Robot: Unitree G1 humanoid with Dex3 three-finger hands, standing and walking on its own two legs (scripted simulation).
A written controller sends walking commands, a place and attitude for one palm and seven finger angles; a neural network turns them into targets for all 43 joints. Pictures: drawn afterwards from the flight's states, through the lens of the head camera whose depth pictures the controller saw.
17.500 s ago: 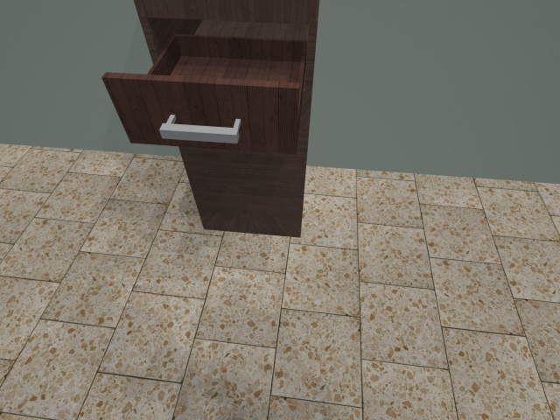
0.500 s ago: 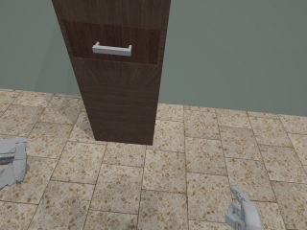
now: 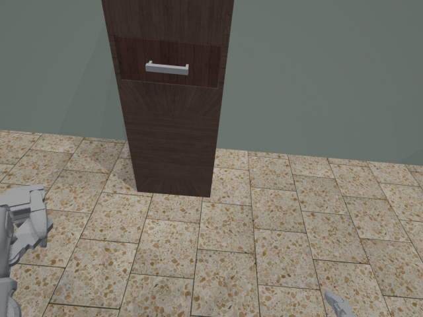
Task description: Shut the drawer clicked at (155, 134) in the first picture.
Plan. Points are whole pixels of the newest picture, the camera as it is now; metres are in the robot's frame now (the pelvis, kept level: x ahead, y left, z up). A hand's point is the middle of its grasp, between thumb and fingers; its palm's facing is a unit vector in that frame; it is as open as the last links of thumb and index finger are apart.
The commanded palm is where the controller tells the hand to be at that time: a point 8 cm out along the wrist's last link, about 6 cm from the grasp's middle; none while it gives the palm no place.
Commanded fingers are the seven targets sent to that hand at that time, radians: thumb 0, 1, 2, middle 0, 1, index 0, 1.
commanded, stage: stop stepping back and stand still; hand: left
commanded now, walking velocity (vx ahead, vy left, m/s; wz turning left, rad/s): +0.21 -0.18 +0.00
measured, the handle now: (168, 66) +0.95 +0.22 +0.05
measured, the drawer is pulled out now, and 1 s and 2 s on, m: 0.00 0.00 0.00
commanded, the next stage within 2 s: let the arm hang, fingers relaxed in 0.34 s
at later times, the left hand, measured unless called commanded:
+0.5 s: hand (43, 269) +0.15 +0.24 +0.13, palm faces +0.37 -0.83 -0.41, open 3.2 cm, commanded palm none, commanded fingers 0.00 0.90 0.90 -1.24 -1.43 -1.24 -1.43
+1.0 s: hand out of the picture -0.15 +0.18 -0.16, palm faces +0.17 -0.94 -0.28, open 5.1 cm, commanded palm none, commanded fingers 0.00 0.90 0.90 -0.24 -0.34 -0.24 -0.34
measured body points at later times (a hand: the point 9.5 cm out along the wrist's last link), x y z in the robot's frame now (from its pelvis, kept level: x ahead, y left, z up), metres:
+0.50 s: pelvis -0.05 -0.01 -0.01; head -0.08 -0.01 +0.44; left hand +0.12 +0.28 +0.15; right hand +0.11 -0.25 -0.09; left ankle -0.01 +0.12 -0.73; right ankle -0.01 -0.12 -0.69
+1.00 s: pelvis -0.06 -0.02 +0.01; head -0.03 -0.02 +0.46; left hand -0.16 +0.23 -0.14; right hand -0.08 -0.25 -0.15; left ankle -0.01 +0.12 -0.72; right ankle +0.01 -0.13 -0.73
